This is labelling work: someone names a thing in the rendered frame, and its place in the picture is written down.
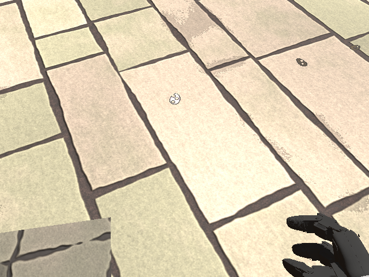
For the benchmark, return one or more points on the robot right hand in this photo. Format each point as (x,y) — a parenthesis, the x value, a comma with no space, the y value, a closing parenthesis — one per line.
(346,257)

